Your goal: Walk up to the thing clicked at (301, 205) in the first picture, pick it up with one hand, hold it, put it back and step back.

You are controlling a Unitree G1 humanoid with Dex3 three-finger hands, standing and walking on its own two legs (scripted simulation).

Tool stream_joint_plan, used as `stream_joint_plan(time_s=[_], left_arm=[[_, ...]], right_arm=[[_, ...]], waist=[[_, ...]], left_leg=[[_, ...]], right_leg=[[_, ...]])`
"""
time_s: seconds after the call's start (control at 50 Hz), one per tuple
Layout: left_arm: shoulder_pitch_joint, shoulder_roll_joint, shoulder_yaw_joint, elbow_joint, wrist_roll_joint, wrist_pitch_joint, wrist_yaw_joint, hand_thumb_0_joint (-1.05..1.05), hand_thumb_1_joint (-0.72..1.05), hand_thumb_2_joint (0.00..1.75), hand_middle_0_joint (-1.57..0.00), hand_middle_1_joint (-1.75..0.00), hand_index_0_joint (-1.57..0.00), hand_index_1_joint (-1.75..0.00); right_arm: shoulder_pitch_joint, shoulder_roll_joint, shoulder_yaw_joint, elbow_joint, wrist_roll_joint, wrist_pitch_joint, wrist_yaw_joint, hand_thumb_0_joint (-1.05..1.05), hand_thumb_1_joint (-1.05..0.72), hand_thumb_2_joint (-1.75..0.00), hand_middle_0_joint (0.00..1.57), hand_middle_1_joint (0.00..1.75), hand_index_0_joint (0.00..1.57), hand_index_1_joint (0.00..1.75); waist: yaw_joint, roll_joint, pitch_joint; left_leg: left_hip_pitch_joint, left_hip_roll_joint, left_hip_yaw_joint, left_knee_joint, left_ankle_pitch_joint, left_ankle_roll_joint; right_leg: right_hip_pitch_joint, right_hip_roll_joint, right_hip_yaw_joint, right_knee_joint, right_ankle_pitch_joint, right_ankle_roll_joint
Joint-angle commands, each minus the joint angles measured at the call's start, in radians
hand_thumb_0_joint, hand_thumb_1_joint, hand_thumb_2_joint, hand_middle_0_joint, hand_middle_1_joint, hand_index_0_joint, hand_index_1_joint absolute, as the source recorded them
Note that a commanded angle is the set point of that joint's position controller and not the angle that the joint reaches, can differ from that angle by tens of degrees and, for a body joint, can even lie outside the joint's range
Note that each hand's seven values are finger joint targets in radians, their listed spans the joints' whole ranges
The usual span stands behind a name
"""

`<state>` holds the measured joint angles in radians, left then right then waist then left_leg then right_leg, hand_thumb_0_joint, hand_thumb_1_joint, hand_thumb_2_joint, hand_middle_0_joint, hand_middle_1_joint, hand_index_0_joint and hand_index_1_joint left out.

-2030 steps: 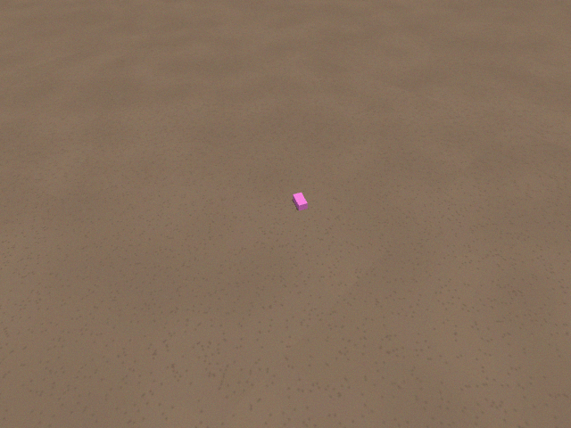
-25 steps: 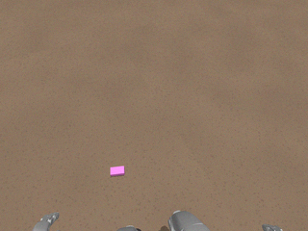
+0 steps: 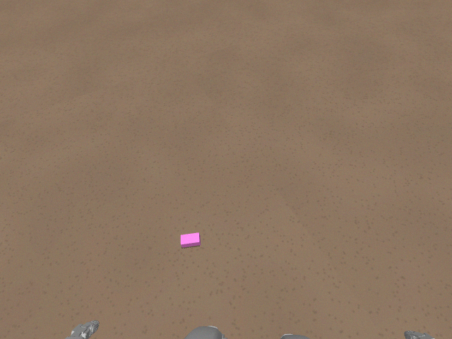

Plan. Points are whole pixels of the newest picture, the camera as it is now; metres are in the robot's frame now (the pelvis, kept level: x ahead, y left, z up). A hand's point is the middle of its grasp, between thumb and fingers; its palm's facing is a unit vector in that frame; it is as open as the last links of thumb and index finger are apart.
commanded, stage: step back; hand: left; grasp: from above
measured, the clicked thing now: (190, 240) +0.59 +0.24 -0.75
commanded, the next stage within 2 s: none
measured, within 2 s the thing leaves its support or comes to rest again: neither
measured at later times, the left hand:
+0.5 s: hand out of the picture -0.08 +0.27 -0.16, palm faces -0.04 -0.91 -0.41, open 7.4 cm
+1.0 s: hand out of the picture -0.21 +0.25 -0.15, palm faces +0.05 -0.92 -0.39, open 7.4 cm
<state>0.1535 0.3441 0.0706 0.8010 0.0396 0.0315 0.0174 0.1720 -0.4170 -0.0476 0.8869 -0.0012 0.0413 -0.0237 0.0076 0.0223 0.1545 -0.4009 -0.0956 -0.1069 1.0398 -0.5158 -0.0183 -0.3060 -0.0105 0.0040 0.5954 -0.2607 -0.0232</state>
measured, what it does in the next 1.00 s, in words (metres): walks backwards: left foot, then right foot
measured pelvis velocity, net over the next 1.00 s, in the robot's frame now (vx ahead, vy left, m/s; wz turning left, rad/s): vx -0.34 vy -0.02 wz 0.04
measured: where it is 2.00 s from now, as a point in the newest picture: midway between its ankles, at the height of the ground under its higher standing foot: outside the picture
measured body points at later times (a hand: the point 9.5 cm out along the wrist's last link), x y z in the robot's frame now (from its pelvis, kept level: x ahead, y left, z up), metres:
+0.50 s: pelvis -0.16 -0.01 -0.01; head -0.11 -0.01 +0.43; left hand -0.08 +0.32 -0.13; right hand -0.03 -0.33 -0.11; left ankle -0.05 +0.12 -0.73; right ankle -0.20 -0.15 -0.72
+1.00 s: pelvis -0.34 -0.02 +0.00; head -0.29 +0.00 +0.44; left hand -0.21 +0.30 -0.12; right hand -0.25 -0.33 -0.12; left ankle -0.30 +0.09 -0.73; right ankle -0.32 -0.16 -0.66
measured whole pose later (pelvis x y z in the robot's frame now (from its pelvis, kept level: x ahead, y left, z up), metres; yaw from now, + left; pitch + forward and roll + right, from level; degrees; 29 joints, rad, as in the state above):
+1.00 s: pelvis -0.34 -0.02 +0.00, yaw +2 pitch -3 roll +0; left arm 0.10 0.40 0.08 0.82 0.01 0.07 0.03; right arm 0.19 -0.36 -0.03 0.89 -0.04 0.03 -0.01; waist -0.02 -0.03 0.17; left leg -0.31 -0.01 -0.01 0.63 -0.27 0.03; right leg -0.50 0.08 0.13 1.16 -0.52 -0.02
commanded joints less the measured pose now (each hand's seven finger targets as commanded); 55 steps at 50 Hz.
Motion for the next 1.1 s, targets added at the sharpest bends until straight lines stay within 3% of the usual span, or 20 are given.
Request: stream_joint_plan(time_s=[0.0, 0.06, 0.08, 0.12, 0.14, 0.2, 0.36, 0.46, 0.48, 0.5, 0.52, 0.54, 0.6, 0.76, 0.82, 0.84, 0.86, 0.88, 0.94, 1.08], left_arm=[[0.024, 0.261, 0.069, -0.099, -0.007, -0.011, 0.020, 0.00, 0.90, 0.90, -0.20, -0.30, -0.20, -0.30], [-0.042, 0.274, 0.062, -0.118, -0.025, 0.004, 0.008, 0.00, 0.90, 0.90, -0.20, -0.30, -0.20, -0.30], [-0.034, 0.246, 0.053, -0.125, -0.028, 0.010, 0.004, 0.00, 0.90, 0.90, -0.20, -0.30, -0.20, -0.30], [-0.075, 0.239, 0.062, -0.134, -0.031, 0.011, 0.014, 0.00, 0.90, 0.90, -0.20, -0.30, -0.20, -0.30], [-0.084, 0.250, 0.071, -0.114, -0.017, 0.013, 0.022, 0.00, 0.90, 0.90, -0.20, -0.30, -0.20, -0.30], [0.019, 0.232, 0.071, -0.066, -0.037, 0.013, 0.015, 0.00, 0.90, 0.90, -0.20, -0.30, -0.20, -0.30], [0.036, 0.214, 0.066, -0.067, -0.024, 0.006, 0.000, 0.00, 0.90, 0.90, -0.20, -0.30, -0.20, -0.30], [0.219, 0.203, 0.069, 0.033, -0.021, -0.005, -0.011, 0.00, 0.90, 0.90, -0.20, -0.30, -0.20, -0.30], [0.233, 0.222, 0.076, 0.044, -0.010, -0.011, -0.010, 0.00, 0.90, 0.90, -0.20, -0.30, -0.20, -0.30], [0.206, 0.286, 0.094, 0.030, 0.009, -0.015, -0.011, 0.00, 0.90, 0.90, -0.20, -0.30, -0.20, -0.30], [0.122, 0.416, 0.120, -0.016, 0.004, -0.007, -0.013, 0.00, 0.90, 0.90, -0.20, -0.30, -0.20, -0.30], [0.043, 0.434, 0.118, -0.060, 0.008, -0.012, -0.007, 0.00, 0.90, 0.90, -0.20, -0.30, -0.20, -0.30], [-0.102, 0.288, 0.081, -0.080, 0.007, -0.020, 0.006, 0.00, 0.90, 0.90, -0.20, -0.30, -0.20, -0.30], [0.017, 0.289, 0.075, -0.087, -0.004, -0.004, 0.024, 0.00, 0.90, 0.90, -0.20, -0.30, -0.20, -0.30], [-0.018, 0.258, 0.053, -0.102, -0.020, 0.014, 0.015, 0.00, 0.90, 0.90, -0.20, -0.30, -0.20, -0.30], [-0.001, 0.219, 0.042, -0.106, -0.026, 0.017, 0.011, 0.00, 0.90, 0.90, -0.20, -0.30, -0.20, -0.30], [-0.073, 0.237, 0.051, -0.117, -0.038, 0.017, 0.019, 0.00, 0.90, 0.90, -0.20, -0.30, -0.20, -0.30], [-0.099, 0.259, 0.068, -0.104, -0.020, 0.018, 0.027, 0.00, 0.90, 0.90, -0.20, -0.30, -0.20, -0.30], [-0.001, 0.236, 0.063, -0.043, -0.041, 0.026, 0.020, 0.00, 0.90, 0.90, -0.20, -0.30, -0.20, -0.30], [0.032, 0.214, 0.050, -0.020, -0.024, -0.001, 0.003, 0.00, 0.90, 0.90, -0.20, -0.30, -0.20, -0.30]], right_arm=[[0.016, -0.145, -0.042, -0.089, -0.010, -0.028, -0.008, 0.00, -0.90, -0.90, 0.20, 0.30, 0.20, 0.30], [0.123, -0.141, -0.056, -0.045, -0.016, -0.039, 0.000, 0.00, -0.90, -0.90, 0.20, 0.30, 0.20, 0.30], [0.120, -0.171, -0.067, -0.047, -0.029, -0.043, -0.001, 0.00, -0.90, -0.90, 0.20, 0.30, 0.20, 0.30], [0.043, -0.356, -0.100, -0.086, -0.031, -0.043, 0.011, 0.00, -0.90, -0.90, 0.20, 0.30, 0.20, 0.30], [0.014, -0.331, -0.097, -0.088, -0.036, -0.048, 0.008, 0.00, -0.90, -0.90, 0.20, 0.30, 0.20, 0.30], [-0.084, -0.219, -0.061, -0.110, -0.035, -0.050, -0.005, 0.00, -0.90, -0.90, 0.20, 0.30, 0.20, 0.30], [0.004, -0.221, -0.074, -0.122, -0.029, -0.042, -0.013, 0.00, -0.90, -0.90, 0.20, 0.30, 0.20, 0.30], [-0.072, -0.254, -0.080, -0.140, -0.021, -0.015, -0.004, 0.00, -0.90, -0.90, 0.20, 0.30, 0.20, 0.30], [-0.067, -0.228, -0.068, -0.139, -0.012, -0.008, -0.001, 0.00, -0.90, -0.90, 0.20, 0.30, 0.20, 0.30], [-0.050, -0.172, -0.053, -0.146, -0.007, -0.006, 0.002, 0.00, -0.90, -0.90, 0.20, 0.30, 0.20, 0.30], [-0.114, -0.145, -0.056, -0.169, 0.001, -0.008, -0.011, 0.00, -0.90, -0.90, 0.20, 0.30, 0.20, 0.30], [-0.108, -0.191, -0.073, -0.160, -0.005, -0.002, -0.017, 0.00, -0.90, -0.90, 0.20, 0.30, 0.20, 0.30], [0.009, -0.169, -0.061, -0.095, 0.003, -0.010, -0.010, 0.00, -0.90, -0.90, 0.20, 0.30, 0.20, 0.30], [0.032, -0.145, -0.050, -0.096, -0.021, -0.025, -0.006, 0.00, -0.90, -0.90, 0.20, 0.30, 0.20, 0.30], [0.117, -0.156, -0.064, -0.050, -0.028, -0.032, -0.003, 0.00, -0.90, -0.90, 0.20, 0.30, 0.20, 0.30], [0.111, -0.231, -0.084, -0.059, -0.043, -0.033, -0.004, 0.00, -0.90, -0.90, 0.20, 0.30, 0.20, 0.30], [0.038, -0.354, -0.099, -0.081, -0.030, -0.027, 0.009, 0.00, -0.90, -0.90, 0.20, 0.30, 0.20, 0.30], [0.020, -0.348, -0.103, -0.092, -0.038, -0.035, 0.008, 0.00, -0.90, -0.90, 0.20, 0.30, 0.20, 0.30], [-0.066, -0.234, -0.062, -0.097, -0.037, -0.038, -0.010, 0.00, -0.90, -0.90, 0.20, 0.30, 0.20, 0.30], [-0.020, -0.220, -0.067, -0.099, -0.042, -0.017, -0.002, 0.00, -0.90, -0.90, 0.20, 0.30, 0.20, 0.30]], waist=[[0.041, -0.209, -0.208], [-0.031, -0.170, -0.229], [-0.029, -0.105, -0.223], [-0.063, 0.246, -0.180], [-0.058, 0.164, -0.154], [0.023, 0.084, -0.124], [-0.050, 0.132, -0.199], [0.025, 0.179, -0.261], [0.030, 0.148, -0.244], [0.015, -0.040, -0.184], [0.063, -0.329, -0.125], [0.052, -0.306, -0.052], [-0.050, -0.158, -0.052], [0.035, -0.235, -0.188], [-0.010, -0.144, -0.224], [0.001, 0.017, -0.227], [-0.029, 0.240, -0.201], [-0.050, 0.195, -0.164], [0.034, 0.049, -0.147], [-0.025, 0.166, -0.193]], left_leg=[[-0.034, 0.058, 0.047, -0.246, -0.008, 0.005], [0.174, 0.057, 0.126, -0.598, 0.278, 0.032], [0.223, 0.115, 0.030, -0.637, 0.346, 0.052], [0.118, 0.486, -0.428, -0.732, 0.548, 0.290], [0.063, 0.500, -0.443, -0.723, 0.558, 0.322], [0.120, 0.360, -0.178, -0.649, 0.639, 0.236], [0.324, 0.373, -0.134, -0.582, 0.660, 0.284], [0.163, 0.315, -0.075, -0.521, 0.451, 0.194], [0.067, 0.277, -0.059, -0.482, 0.362, 0.143], [-0.124, 0.163, -0.034, -0.362, 0.160, 0.080], [-0.147, -0.009, 0.037, -0.094, -0.062, 0.020], [-0.090, 0.039, -0.073, 0.096, -0.084, 0.001], [-0.080, -0.027, -0.061, 0.170, 0.068, 0.015], [-0.018, 0.069, 0.068, -0.304, 0.000, 0.011], [0.191, 0.082, 0.086, -0.654, 0.329, 0.043], [0.273, 0.262, -0.167, -0.673, 0.428, 0.105], [0.121, 0.446, -0.383, -0.717, 0.515, 0.271], [0.031, 0.507, -0.475, -0.731, 0.522, 0.344], [0.083, 0.364, -0.169, -0.624, 0.660, 0.253], [0.270, 0.346, -0.134, -0.601, 0.476, 0.250]], right_leg=[[0.273, -0.255, 0.230, -0.081, 0.532, -0.207], [0.148, -0.196, 0.166, 0.005, 0.375, -0.138], [0.052, -0.155, 0.160, 0.041, 0.231, -0.085], [-0.132, 0.102, 0.080, 0.414, -0.394, 0.001], [-0.122, 0.108, 0.193, 0.570, -0.402, -0.002], [-0.191, 0.115, 0.204, 0.701, -0.263, -0.003], [-0.153, 0.057, 0.121, 0.396, -0.277, 0.064], [0.140, 0.031, -0.023, -0.128, -0.055, 0.011], [0.190, 0.019, 0.008, -0.178, -0.011, -0.005], [0.200, -0.104, 0.245, -0.228, -0.140, -0.047], [-0.048, -0.354, 0.523, -0.345, -0.188, -0.215], [-0.219, -0.446, 0.611, -0.385, -0.180, -0.287], [-0.132, -0.211, 0.217, -0.212, 0.118, -0.148], [0.212, -0.265, 0.225, -0.062, 0.425, -0.179], [0.101, -0.195, 0.158, 0.065, 0.311, -0.095], [-0.082, -0.106, 0.110, 0.184, 0.091, -0.038], [-0.114, 0.065, 0.000, 0.374, -0.327, 0.001], [-0.095, 0.063, 0.136, 0.560, -0.396, 0.007], [-0.153, 0.094, 0.198, 0.719, -0.270, -0.008], [-0.082, 0.032, 0.053, 0.213, -0.258, 0.041]])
